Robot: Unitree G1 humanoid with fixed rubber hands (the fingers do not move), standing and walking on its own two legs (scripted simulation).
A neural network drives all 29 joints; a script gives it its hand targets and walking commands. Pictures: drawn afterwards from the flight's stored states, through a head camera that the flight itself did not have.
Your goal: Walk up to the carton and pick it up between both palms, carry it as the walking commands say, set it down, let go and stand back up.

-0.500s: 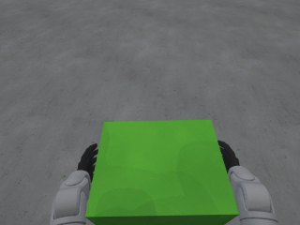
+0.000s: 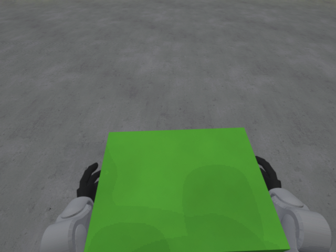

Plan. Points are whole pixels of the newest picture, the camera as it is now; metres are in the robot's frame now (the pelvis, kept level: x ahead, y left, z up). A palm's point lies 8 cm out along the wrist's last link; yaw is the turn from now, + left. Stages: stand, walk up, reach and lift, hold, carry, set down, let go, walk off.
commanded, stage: carry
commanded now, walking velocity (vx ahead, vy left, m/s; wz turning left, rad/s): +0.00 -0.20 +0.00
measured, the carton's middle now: (178, 210) +0.23 +0.00 +0.03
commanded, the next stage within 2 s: none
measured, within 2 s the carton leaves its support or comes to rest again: neither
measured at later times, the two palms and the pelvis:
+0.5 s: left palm (148, 207) +0.21 +0.06 +0.09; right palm (333, 207) +0.20 -0.31 +0.08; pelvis -0.02 -0.11 +0.00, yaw -2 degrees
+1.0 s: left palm (228, 214) +0.19 -0.10 +0.09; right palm out of the picture +0.17 -0.46 +0.08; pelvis -0.04 -0.26 +0.01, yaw -2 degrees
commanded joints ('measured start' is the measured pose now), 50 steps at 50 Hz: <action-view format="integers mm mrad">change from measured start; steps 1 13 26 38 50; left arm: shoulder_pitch -439 -335 -337 -359 -351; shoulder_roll -659 -675 -669 -697 -711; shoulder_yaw -780 -760 -767 -786 -764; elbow -210 -110 -147 -125 -169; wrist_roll -160 -153 -147 -154 -149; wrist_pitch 22 48 17 14 -15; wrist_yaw -83 -77 -89 -97 -108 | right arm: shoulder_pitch -378 -339 -357 -347 -408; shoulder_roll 702 684 717 703 769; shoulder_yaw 754 742 787 773 844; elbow -198 -193 -199 -197 -220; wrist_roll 142 132 159 140 189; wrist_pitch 2 37 11 -2 -15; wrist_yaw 85 75 92 92 103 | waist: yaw -4 20 7 6 27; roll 313 225 -77 240 -141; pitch -181 -141 -179 -96 -163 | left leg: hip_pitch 214 141 121 149 -172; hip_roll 436 240 59 289 30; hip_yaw -508 -113 -13 -133 14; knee -311 -138 -209 -266 319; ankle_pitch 219 370 100 325 -173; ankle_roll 149 35 -17 48 -45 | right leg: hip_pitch -174 119 102 -14 242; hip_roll -39 -18 -173 -58 -245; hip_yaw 48 -78 79 -31 106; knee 213 -180 -85 -6 -189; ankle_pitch -201 -20 187 -64 393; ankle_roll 61 93 -44 112 -123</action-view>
